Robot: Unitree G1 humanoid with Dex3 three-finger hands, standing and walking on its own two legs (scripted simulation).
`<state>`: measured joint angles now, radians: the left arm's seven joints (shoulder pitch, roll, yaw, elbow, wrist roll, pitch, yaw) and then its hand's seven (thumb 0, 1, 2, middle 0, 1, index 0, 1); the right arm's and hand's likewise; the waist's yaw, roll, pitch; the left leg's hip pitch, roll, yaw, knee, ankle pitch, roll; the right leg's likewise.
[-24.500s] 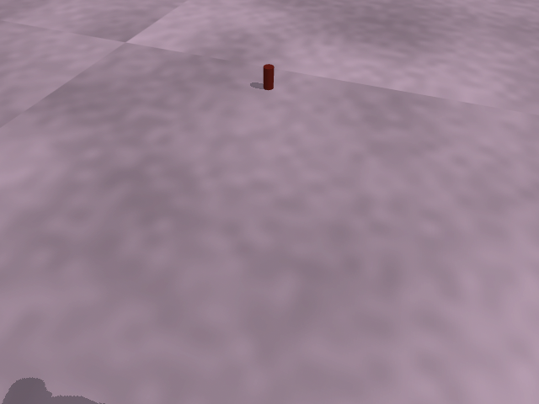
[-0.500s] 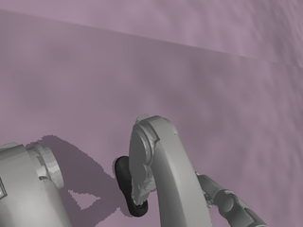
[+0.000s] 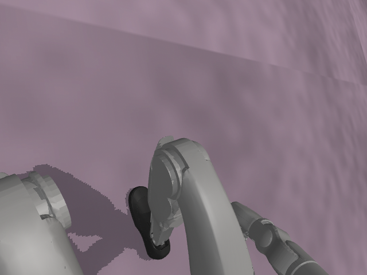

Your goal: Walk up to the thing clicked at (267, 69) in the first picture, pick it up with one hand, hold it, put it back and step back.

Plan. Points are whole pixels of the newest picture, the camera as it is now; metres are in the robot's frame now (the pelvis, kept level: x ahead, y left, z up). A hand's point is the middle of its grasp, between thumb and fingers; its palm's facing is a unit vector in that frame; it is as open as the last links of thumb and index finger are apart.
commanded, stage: lower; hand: left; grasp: from the side
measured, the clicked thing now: out of the picture +0.44 +0.33 -0.20
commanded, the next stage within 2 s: loosen in 0.12 s
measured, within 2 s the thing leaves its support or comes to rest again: neither
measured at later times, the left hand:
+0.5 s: hand out of the picture +0.44 +0.33 -0.18, palm faces +0.49 -0.87 +0.01, open 11.2 cm
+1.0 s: hand out of the picture +0.44 +0.35 -0.16, palm faces +0.52 -0.86 +0.02, open 17.5 cm
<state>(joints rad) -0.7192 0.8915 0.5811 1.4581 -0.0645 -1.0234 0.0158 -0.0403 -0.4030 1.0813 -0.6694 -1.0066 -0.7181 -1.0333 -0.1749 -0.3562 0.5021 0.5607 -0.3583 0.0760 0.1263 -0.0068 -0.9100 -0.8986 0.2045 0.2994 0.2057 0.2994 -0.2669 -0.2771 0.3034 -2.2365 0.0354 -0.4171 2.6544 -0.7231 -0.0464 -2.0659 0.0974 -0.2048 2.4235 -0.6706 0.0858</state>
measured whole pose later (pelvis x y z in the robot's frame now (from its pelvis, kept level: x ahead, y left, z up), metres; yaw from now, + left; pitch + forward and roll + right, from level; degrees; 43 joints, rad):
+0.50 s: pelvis +0.00 +0.00 +0.00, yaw -1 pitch +13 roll -18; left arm -0.72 0.91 0.57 1.48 -0.08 -1.07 0.02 -0.03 -0.32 0.66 -0.68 -0.72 -0.72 -0.72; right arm -0.19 -0.36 0.53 0.55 -0.37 0.08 0.12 -0.01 -0.92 -0.89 0.21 0.30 0.21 0.30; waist -0.27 -0.29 0.31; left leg -2.23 0.04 -0.43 2.67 -0.73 -0.04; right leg -2.05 0.11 -0.22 2.41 -0.66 0.08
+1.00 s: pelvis -0.01 +0.01 +0.00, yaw -1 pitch +13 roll -19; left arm -0.71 0.93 0.65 1.38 -0.06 -1.02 -0.02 -0.02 -0.58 0.04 -0.10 -0.04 -0.10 -0.04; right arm -0.16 -0.35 0.51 0.54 -0.35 0.10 0.12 -0.01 -0.91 -0.90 0.21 0.30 0.21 0.30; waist -0.26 -0.29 0.30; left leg -2.23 0.05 -0.43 2.66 -0.72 -0.02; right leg -2.04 0.10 -0.22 2.40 -0.65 0.07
